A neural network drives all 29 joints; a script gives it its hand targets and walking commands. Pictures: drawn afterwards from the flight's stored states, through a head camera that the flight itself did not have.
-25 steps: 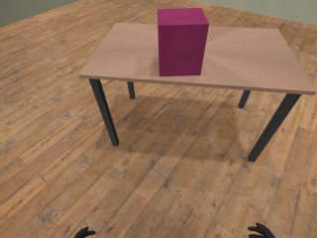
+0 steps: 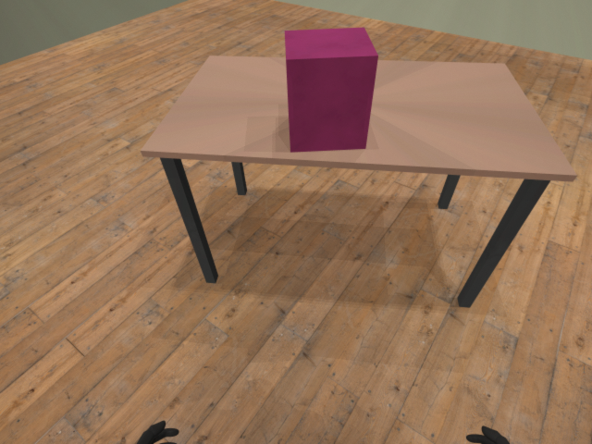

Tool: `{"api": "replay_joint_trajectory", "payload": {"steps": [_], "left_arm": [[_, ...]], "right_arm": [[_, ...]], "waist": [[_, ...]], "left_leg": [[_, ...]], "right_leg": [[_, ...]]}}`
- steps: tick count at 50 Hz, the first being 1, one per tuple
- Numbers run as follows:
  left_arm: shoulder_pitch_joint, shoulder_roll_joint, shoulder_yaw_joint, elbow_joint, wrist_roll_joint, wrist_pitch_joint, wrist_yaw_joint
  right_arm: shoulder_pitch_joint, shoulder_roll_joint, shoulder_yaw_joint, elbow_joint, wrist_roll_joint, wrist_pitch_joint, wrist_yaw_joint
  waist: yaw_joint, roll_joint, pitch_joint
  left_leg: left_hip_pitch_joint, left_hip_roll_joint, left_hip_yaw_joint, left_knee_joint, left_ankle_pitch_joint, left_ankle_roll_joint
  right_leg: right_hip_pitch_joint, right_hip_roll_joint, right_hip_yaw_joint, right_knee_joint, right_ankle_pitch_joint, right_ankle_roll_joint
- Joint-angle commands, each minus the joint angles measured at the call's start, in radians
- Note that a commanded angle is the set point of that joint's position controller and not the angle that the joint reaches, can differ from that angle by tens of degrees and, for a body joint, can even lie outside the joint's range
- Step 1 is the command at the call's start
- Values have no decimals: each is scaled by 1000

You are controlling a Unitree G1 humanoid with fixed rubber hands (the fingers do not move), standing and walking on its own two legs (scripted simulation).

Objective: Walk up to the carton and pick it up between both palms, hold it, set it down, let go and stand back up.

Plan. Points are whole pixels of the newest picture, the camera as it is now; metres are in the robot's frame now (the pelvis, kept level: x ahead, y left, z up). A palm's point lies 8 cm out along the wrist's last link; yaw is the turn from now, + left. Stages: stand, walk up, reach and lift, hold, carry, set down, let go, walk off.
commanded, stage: stand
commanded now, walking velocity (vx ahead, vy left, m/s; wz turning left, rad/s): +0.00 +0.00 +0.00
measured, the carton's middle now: (326, 91) +0.93 -0.04 +0.04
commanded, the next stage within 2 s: none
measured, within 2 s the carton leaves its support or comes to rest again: neither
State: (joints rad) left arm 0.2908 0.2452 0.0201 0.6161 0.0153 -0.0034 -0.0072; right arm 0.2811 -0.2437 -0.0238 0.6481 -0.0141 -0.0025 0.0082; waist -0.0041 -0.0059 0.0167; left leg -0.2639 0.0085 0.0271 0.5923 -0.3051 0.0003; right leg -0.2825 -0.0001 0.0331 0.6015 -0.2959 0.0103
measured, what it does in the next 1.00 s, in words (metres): stands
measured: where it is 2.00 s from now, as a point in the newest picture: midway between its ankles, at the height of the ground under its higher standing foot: outside the picture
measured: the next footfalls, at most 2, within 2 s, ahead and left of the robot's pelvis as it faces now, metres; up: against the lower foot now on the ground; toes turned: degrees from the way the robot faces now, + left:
none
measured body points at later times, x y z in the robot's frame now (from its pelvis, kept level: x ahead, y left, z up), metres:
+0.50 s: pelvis +0.00 +0.00 +0.00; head +0.00 +0.00 +0.45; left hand +0.11 +0.25 -0.10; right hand +0.10 -0.26 -0.11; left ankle +0.01 +0.12 -0.73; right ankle +0.02 -0.13 -0.73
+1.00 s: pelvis +0.00 +0.01 +0.00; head -0.01 +0.01 +0.45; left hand +0.11 +0.26 -0.11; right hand +0.10 -0.26 -0.10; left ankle +0.01 +0.12 -0.73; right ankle +0.02 -0.13 -0.73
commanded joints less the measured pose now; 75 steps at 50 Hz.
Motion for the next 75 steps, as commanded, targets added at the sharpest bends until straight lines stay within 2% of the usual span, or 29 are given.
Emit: {"api": "replay_joint_trajectory", "payload": {"steps": [1, 6, 11, 12, 13, 14, 16, 17, 19, 20, 23, 28, 32, 34, 38, 39, 40, 43, 45, 49, 52, 56, 57, 61, 62, 66, 68, 69, 75], "left_arm": [[-8, 112, 38, -83, -2, -22, 4], [-21, 127, 36, -75, -1, -22, 7], [-7, 114, 35, -69, 0, -25, 5], [-10, 126, 37, -65, 1, -24, 5], [-6, 116, 37, -64, -1, -24, 6], [-5, 117, 36, -64, -2, -25, 6], [4, 120, 34, -65, -1, -25, 5], [-4, 131, 35, -62, -2, -26, 7], [-4, 118, 33, -61, -4, -27, 7], [0, 125, 33, -58, -3, -26, 7], [12, 122, 34, -55, -1, -23, 7], [18, 121, 31, -50, -2, -23, 8], [13, 118, 31, -44, -2, -24, 8], [24, 117, 30, -49, -3, -24, 9], [20, 130, 30, -43, -4, -22, 12], [14, 126, 29, -39, -4, -21, 11], [9, 122, 27, -42, -5, -19, 12], [17, 121, 28, -39, -4, -15, 11], [25, 127, 31, -39, -2, -14, 12], [21, 129, 30, -33, -1, -16, 10], [31, 129, 30, -32, 0, -20, 8], [33, 127, 24, -24, -2, -23, 12], [27, 126, 22, -31, -1, -22, 12], [23, 137, 26, -23, -4, -21, 13], [34, 133, 27, -20, -2, -22, 12], [40, 137, 24, -18, -3, -17, 12], [37, 136, 24, -18, -4, -17, 13], [31, 134, 24, -23, -4, -16, 14], [50, 134, 22, -19, -2, -19, 14]], "right_arm": [[-27, -121, -36, -92, 2, -23, -6], [-4, -120, -36, -89, 3, -25, -6], [-7, -121, -31, -75, 2, -26, -6], [5, -117, -31, -76, 3, -25, -5], [-7, -122, -31, -73, 1, -27, -6], [-5, -122, -33, -73, 1, -27, -6], [-4, -124, -34, -77, 0, -25, -7], [4, -119, -32, -69, 1, -26, -7], [7, -127, -30, -66, 0, -26, -8], [18, -122, -32, -65, 3, -25, -8], [12, -128, -27, -62, 0, -24, -7], [9, -127, -27, -66, 3, -23, -9], [24, -131, -29, -56, 1, -27, -9], [-1, -134, -28, -59, 0, -27, -12], [23, -134, -25, -57, 5, -23, -11], [18, -131, -26, -54, 3, -21, -12], [21, -138, -26, -56, 6, -21, -13], [18, -139, -27, -53, 4, -16, -13], [18, -134, -26, -55, 7, -15, -12], [25, -134, -26, -53, 6, -19, -10], [13, -142, -26, -51, 5, -22, -10], [21, -138, -23, -49, 3, -19, -12], [22, -141, -23, -49, 3, -18, -11], [32, -138, -20, -43, 5, -18, -11], [35, -141, -21, -32, 4, -17, -11], [34, -143, -22, -33, 6, -12, -13], [39, -143, -22, -29, 5, -11, -13], [40, -143, -23, -25, 6, -12, -13], [35, -147, -18, -24, 8, -18, -13]], "waist": [[10, 6, 3], [-8, -4, -24], [3, 9, -23], [-6, -19, -14], [3, 8, -15], [1, -7, -23], [3, 18, -11], [-4, -26, -23], [-2, 7, -27], [-6, -21, -25], [9, 14, -12], [9, 3, 0], [-2, -6, -24], [15, 29, -38], [2, -9, -46], [-2, 6, -46], [-5, -8, -39], [-1, 26, -25], [4, -7, 22], [-1, -11, 34], [12, 28, -14], [0, -4, -19], [-2, 22, -11], [-2, -28, 1], [-1, -6, -22], [-4, -6, 11], [-6, 11, 4], [-2, -21, 33], [4, 8, -12]], "left_leg": [[-13, 80, -103, -125, 72, 38], [8, 85, -97, -127, 42, 35], [2, 85, -97, -132, 12, 34], [-4, 82, -100, -139, 8, 33], [-1, 85, -94, -135, 27, 33], [3, 83, -97, -131, 36, 33], [5, 81, -90, -129, 26, 33], [20, 82, -96, -122, 53, 32], [21, 83, -93, -116, 81, 34], [15, 83, -90, -121, 69, 30], [6, 81, -88, -130, 53, 28], [14, 89, -98, -137, 35, 35], [19, 93, -98, -135, 97, 36], [39, 93, -90, -122, 143, 37], [35, 91, -87, -116, 154, 37], [43, 92, -84, -112, 166, 39], [31, 93, -84, -117, 152, 37], [17, 88, -87, -135, 81, 37], [-24, 90, -97, -156, 7, 37], [-27, 89, -103, -171, -17, 35], [0, 88, -99, -171, 7, 34], [22, 90, -94, -151, 26, 39], [9, 88, -93, -153, 21, 37], [23, 87, -89, -143, 67, 36], [40, 84, -82, -134, 70, 33], [29, 87, -84, -150, 18, 32], [24, 84, -78, -147, 22, 32], [0, 88, -87, -155, 16, 31], [11, 92, -89, -160, 34, 36]], "right_leg": [[-18, -74, 84, -109, 77, -40], [-25, -71, 92, -122, 52, -40], [-13, -72, 90, -127, 42, -41], [-26, -70, 93, -127, 33, -40], [-16, -73, 93, -125, 53, -40], [-17, -74, 94, -129, 61, -41], [-30, -70, 94, -134, 49, -40], [-20, -73, 100, -131, 74, -40], [-10, -77, 98, -128, 104, -43], [-15, -79, 98, -133, 96, -43], [-10, -70, 88, -131, 77, -35], [-38, -66, 96, -132, 53, -37], [-1, -70, 93, -112, 125, -37], [9, -74, 99, -111, 159, -39], [27, -73, 91, -101, 188, -35], [20, -73, 90, -103, 188, -36], [18, -71, 88, -105, 174, -34], [5, -65, 95, -119, 111, -35], [-10, -66, 95, -135, 57, -35], [-22, -64, 104, -141, 36, -37], [-5, -58, 93, -130, 58, -30], [-16, -64, 99, -137, 74, -31], [-10, -67, 103, -136, 82, -34], [-26, -68, 107, -134, 105, -35], [-9, -72, 108, -135, 108, -35], [-49, -60, 111, -146, 45, -33], [-42, -66, 115, -150, 54, -35], [-46, -63, 112, -148, 53, -33], [-2, -61, 113, -129, 103, -36]]}}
